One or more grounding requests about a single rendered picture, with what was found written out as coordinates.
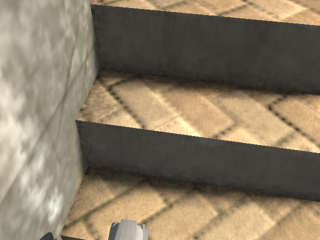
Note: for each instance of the left robot thigh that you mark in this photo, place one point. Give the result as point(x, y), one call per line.
point(129, 230)

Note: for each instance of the robot left shin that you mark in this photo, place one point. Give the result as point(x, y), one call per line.
point(113, 224)

